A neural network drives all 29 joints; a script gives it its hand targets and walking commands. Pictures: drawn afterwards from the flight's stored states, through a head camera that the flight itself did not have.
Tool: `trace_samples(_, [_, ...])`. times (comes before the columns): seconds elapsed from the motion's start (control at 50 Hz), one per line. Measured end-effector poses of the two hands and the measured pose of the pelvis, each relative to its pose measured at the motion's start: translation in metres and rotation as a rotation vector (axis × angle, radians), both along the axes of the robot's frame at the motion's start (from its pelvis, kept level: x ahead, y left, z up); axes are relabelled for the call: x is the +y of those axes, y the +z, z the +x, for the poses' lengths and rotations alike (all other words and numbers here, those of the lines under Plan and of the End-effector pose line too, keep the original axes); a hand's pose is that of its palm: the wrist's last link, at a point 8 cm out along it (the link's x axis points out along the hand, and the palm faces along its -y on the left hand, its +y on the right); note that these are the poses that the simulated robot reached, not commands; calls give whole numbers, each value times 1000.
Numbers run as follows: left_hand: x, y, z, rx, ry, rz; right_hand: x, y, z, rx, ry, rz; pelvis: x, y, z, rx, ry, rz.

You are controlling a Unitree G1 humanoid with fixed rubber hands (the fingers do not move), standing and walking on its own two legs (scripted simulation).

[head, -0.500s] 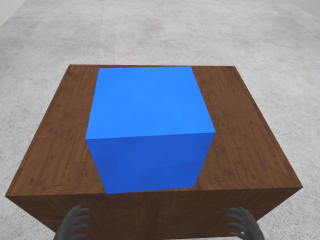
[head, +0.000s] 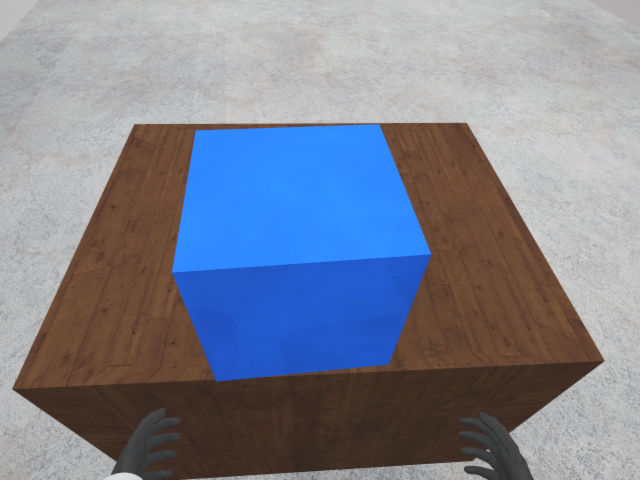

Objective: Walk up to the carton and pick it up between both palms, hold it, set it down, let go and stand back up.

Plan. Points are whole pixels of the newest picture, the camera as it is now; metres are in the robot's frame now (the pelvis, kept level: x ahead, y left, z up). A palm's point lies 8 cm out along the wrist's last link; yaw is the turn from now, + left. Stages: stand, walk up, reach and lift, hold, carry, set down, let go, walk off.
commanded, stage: set down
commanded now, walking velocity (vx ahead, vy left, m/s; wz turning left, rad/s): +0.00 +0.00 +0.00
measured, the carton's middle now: (297, 253) +0.43 +0.05 +0.02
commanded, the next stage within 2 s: let go in 0.44 s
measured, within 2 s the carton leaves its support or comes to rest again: neither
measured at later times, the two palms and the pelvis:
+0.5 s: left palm out of the picture +0.14 +0.22 -0.07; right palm out of the picture +0.14 -0.23 -0.07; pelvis -0.01 -0.01 +0.00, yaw +0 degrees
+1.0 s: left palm (140, 471) +0.15 +0.22 -0.06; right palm out of the picture +0.15 -0.23 -0.07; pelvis +0.01 -0.01 +0.00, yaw -1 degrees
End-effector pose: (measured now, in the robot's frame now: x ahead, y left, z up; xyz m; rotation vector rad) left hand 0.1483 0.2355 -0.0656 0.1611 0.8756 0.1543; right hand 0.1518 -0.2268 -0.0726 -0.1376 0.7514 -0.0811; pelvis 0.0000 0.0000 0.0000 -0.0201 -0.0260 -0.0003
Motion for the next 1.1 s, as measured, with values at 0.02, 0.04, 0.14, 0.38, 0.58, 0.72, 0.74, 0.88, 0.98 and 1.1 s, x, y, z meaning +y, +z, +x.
trace_samples(0.02, [0, -1, -1, 2, 1, 0, 0, -1, -1, 1, 3, -1, 0, 0, -1, 0, 1, 1])
trace_samples(0.04, [-1, -2, -3, 4, 2, 0, 0, -2, -3, 1, 6, -2, -1, 0, -2, 1, 1, 1])
trace_samples(0.14, [-3, -3, -5, -15, 1, 8, -1, -3, -5, -19, 22, -2, -3, -1, -8, 1, 3, 5])
trace_samples(0.38, [-11, -1, -10, -87, -12, 11, -6, -2, -5, -101, 33, -7, -10, -3, -13, 0, 0, 13])
trace_samples(0.58, [-15, 0, -10, -129, -15, 8, -8, -3, -12, -118, 36, -5, -14, -4, -10, 5, -3, 16])
trace_samples(0.72, [-16, 1, -3, -140, -21, 13, -10, -2, -7, -134, 38, -9, -14, -4, -6, 11, -6, 16])
trace_samples(0.74, [-16, 1, -2, -140, -23, 13, -10, -2, -6, -136, 38, -10, -14, -4, -5, 12, -6, 16])
trace_samples(0.88, [-15, 3, 3, -148, -22, 10, -7, 0, -1, -142, 39, -9, -11, -3, 1, 19, -10, 12])
trace_samples(0.98, [-12, 4, 6, -152, -20, 11, -5, 0, 2, -144, 41, -11, -9, -3, 5, 22, -10, 9])
trace_samples(1.1, [-10, 6, 10, -162, -25, 8, -4, 2, 6, -152, 38, -13, -7, -3, 8, 23, -15, 6])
